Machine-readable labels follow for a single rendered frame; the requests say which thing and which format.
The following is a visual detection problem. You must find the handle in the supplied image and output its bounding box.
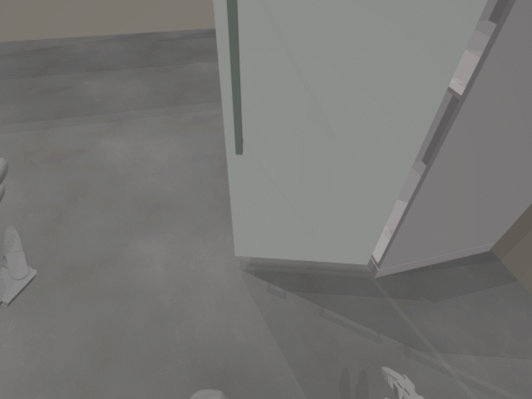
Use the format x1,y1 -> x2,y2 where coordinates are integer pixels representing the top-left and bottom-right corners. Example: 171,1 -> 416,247
227,0 -> 244,155

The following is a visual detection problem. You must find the robot left hand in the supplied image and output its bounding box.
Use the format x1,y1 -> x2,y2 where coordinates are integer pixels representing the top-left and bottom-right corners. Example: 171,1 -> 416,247
0,158 -> 37,308

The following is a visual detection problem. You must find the robot right hand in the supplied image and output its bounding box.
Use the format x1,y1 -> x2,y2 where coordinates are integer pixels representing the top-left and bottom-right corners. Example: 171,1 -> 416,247
381,367 -> 424,399

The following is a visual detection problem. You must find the fridge door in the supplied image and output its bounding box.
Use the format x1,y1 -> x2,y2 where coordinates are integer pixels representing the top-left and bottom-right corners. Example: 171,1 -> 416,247
213,0 -> 488,265

